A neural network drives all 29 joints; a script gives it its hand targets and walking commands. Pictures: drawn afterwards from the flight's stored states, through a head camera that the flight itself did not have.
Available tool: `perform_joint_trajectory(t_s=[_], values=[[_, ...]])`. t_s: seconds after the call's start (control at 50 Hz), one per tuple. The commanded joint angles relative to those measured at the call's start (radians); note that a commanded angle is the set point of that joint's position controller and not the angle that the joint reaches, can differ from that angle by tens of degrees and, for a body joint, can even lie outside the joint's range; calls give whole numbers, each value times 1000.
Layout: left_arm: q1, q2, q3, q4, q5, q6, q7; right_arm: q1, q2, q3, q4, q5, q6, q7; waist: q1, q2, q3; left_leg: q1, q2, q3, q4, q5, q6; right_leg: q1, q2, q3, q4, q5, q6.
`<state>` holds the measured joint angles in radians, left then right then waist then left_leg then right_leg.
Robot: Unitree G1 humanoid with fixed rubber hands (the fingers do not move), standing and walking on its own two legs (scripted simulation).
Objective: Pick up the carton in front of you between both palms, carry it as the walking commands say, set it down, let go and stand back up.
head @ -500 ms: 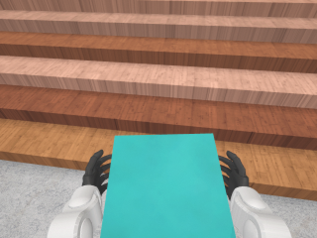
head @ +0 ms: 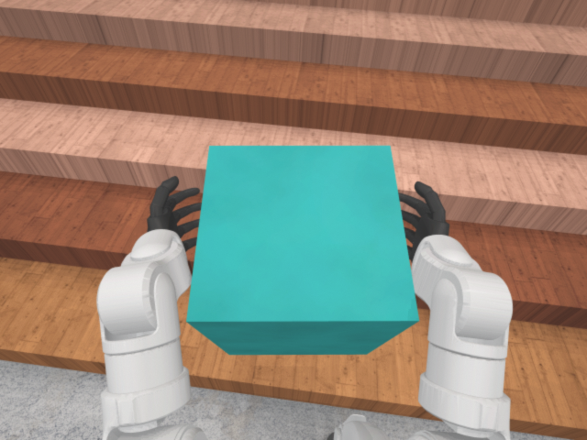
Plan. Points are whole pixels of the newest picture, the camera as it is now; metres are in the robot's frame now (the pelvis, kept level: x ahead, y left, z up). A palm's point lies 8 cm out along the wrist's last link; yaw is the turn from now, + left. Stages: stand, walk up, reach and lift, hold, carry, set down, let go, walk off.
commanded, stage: carry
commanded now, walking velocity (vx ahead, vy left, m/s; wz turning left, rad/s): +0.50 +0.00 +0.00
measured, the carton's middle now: (298, 264) +0.34 +0.00 +0.07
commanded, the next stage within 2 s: none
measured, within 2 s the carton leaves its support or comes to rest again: neither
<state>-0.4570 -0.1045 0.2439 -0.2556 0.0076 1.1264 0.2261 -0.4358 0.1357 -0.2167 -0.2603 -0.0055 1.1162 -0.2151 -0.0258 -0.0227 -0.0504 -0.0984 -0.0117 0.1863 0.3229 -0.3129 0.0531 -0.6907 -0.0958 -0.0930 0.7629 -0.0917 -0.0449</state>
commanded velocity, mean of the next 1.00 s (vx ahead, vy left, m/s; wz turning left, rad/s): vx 0.50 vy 0.00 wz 0.00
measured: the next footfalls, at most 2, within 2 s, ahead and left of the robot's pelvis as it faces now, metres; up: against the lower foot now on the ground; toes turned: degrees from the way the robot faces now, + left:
right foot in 0.10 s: +0.25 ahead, -0.09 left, +0.00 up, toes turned -6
left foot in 0.56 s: +0.61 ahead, +0.07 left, +0.13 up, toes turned +3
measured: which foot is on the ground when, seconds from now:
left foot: down 0.00-0.12, up 0.14-0.54, down 0.56-1.00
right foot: up 0.00-0.08, down 0.10-0.56, up 0.58-1.00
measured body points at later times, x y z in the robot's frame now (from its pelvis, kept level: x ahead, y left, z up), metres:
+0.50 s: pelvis +0.35 -0.01 +0.00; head +0.42 -0.04 +0.45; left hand +0.70 +0.15 +0.12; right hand +0.71 -0.17 +0.11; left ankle +0.50 +0.09 -0.55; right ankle +0.21 -0.09 -0.74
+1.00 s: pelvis +0.69 -0.01 +0.14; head +0.69 +0.02 +0.59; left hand +1.05 +0.15 +0.30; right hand +1.04 -0.16 +0.33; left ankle +0.57 +0.07 -0.61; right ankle +0.85 -0.13 -0.40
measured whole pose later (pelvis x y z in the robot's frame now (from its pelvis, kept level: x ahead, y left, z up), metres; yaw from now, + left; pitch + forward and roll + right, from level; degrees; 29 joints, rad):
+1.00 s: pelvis +0.69 -0.01 +0.14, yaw -1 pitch +4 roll -4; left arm -0.64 -0.10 0.30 -0.16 0.04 1.18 0.25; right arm -0.63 0.10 -0.30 -0.15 0.03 1.16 -0.22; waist -0.03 -0.01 -0.09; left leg 0.00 0.04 0.08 0.24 -0.29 0.06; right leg -1.15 -0.08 -0.15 1.53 -0.36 -0.13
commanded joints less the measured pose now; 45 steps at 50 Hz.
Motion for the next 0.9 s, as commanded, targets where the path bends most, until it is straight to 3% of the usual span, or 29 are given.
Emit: perform_joint_trajectory(t_s=[0.0,0.02,0.06,0.08,0.1,0.12,0.14,0.18,0.22,0.3,0.36,0.38,0.42,0.44,0.46,0.48,0.5,0.52,0.54,0.56,0.58,0.6,0.64,0.68,0.72,0.74,0.78,0.82,0.88], values=[[-558,-573,-521,37,-146,-32,1,-568,525,505,8,150,-35,-13,-14,166,-216,172,219,-83,17,551,125,49,46,-47,-80,43,-33],[-585,-581,-511,54,-149,-38,1,-599,538,504,22,150,-39,-15,5,161,-229,174,215,-67,77,678,108,110,70,-58,-118,37,-47],[-593,-592,-493,99,-147,-46,0,-635,566,501,40,148,-43,-18,103,112,-350,151,181,5,382,847,56,403,145,-129,-231,55,-61],[-585,-600,-482,115,-143,-51,-4,-667,568,496,40,145,-44,-19,151,27,-411,14,129,29,618,668,24,631,128,-104,-294,77,-40],[-561,-601,-467,128,-141,-52,-8,-687,575,489,50,142,-42,-22,148,-120,-398,-224,67,-8,827,284,-1,792,-54,168,-259,301,-40],[-621,-588,-477,120,-148,-56,-3,-646,592,471,81,138,-39,-20,107,-330,-531,-512,-75,-114,1103,-191,-29,1031,-267,630,-348,332,-228],[-616,-642,-513,100,-181,-57,-7,-667,599,468,56,143,-43,-20,104,-252,-555,-605,-24,-205,1249,-170,-1,1042,-282,676,-383,138,-284],[-684,-723,-566,6,-227,-69,-26,-700,649,469,14,146,-54,-17,107,-69,-460,-718,22,-199,1268,-100,11,951,-221,506,-346,174,-241],[-704,-765,-607,-66,-247,-86,-43,-683,667,467,-21,124,-72,-12,93,-20,-452,-761,42,-190,1241,-56,18,922,-199,419,-338,191,-202],[-616,-722,-648,-170,-261,-113,-52,-593,649,527,-91,127,-99,-9,118,-45,-447,-1030,45,-142,1369,-123,33,1058,-203,372,-319,317,-219],[-559,-651,-653,-186,-262,-116,-47,-590,597,547,-135,138,-99,-14,151,-76,-412,-1294,60,-126,1630,-249,62,1144,-231,378,-338,324,-256],[-554,-632,-652,-178,-264,-113,-47,-587,578,546,-135,136,-94,-15,152,-57,-370,-1355,75,-133,1648,-264,71,1139,-231,362,-367,291,-247],[-554,-603,-649,-165,-268,-106,-47,-571,538,533,-113,120,-84,-21,108,-48,-250,-1261,97,-85,1420,-268,68,968,-148,239,-470,218,-191],[-542,-596,-645,-150,-266,-99,-48,-562,532,530,-97,116,-77,-22,82,-21,-223,-1030,91,-43,1153,-238,66,781,-105,148,-567,352,-171],[-536,-591,-632,-137,-259,-94,-47,-559,528,532,-80,116,-70,-23,74,-21,-212,-733,25,61,943,-118,72,577,-44,43,-599,597,-155],[-537,-584,-616,-120,-253,-85,-46,-538,540,537,-52,115,-64,-23,17,-150,-294,-496,-47,119,864,-1,88,541,-33,-15,-507,1095,-139],[-516,-594,-600,-101,-240,-77,-48,-528,562,550,-35,121,-65,-23,-45,-198,-455,-267,-116,134,863,111,96,557,-53,-53,-344,1444,-117],[-525,-583,-595,-117,-218,-82,-46,-521,576,568,-63,135,-65,-10,-168,-245,-525,-159,-107,85,651,176,78,633,-57,-69,-95,1508,-82],[-556,-591,-581,-116,-200,-81,-41,-566,606,580,-85,151,-64,1,-245,-169,-583,0,-125,38,341,257,77,657,-24,-80,243,1334,-51],[-515,-609,-554,-105,-170,-86,-36,-584,641,600,-92,179,-64,11,-158,122,-589,214,114,-379,235,754,195,361,144,12,640,108,4],[-422,-584,-519,-73,-139,-83,-34,-564,647,629,-75,201,-68,13,-117,320,-802,347,345,-953,155,986,399,189,305,209,1076,-219,17],[-433,-576,-478,-77,-120,-82,-27,-593,675,663,-92,240,-66,19,-112,163,-795,375,330,-927,201,740,376,107,241,333,1196,-201,-26],[-520,-596,-439,-81,-86,-86,-28,-712,747,712,-116,296,-76,38,-82,38,-531,223,262,-791,188,371,274,-110,153,246,1113,-218,-55],[-537,-584,-427,-52,-52,-87,-25,-773,775,736,-106,335,-74,63,-58,-4,-434,143,239,-673,122,174,239,-168,114,202,1056,-222,-60],[-552,-580,-435,-27,-41,-78,-24,-771,769,726,-86,337,-63,72,-61,-24,-384,125,258,-597,83,234,242,-208,100,124,966,-302,-59],[-548,-580,-439,-5,-42,-72,-21,-760,758,711,-68,332,-56,71,-65,-35,-369,146,260,-559,90,366,241,-248,88,94,963,-302,-65],[-542,-564,-451,18,-50,-51,-15,-724,697,664,-30,312,-38,61,-82,46,-353,244,279,-522,74,455,260,-441,86,50,1124,-356,-84],[-562,-537,-450,43,-54,-21,-4,-676,634,595,23,275,-15,41,-97,93,-319,374,300,-534,62,368,269,-702,61,61,1316,-436,-93],[-637,-516,-449,49,-70,24,17,-674,574,503,60,229,24,25,-45,85,-193,192,223,-401,-58,68,187,-702,25,-3,1152,-398,-76]])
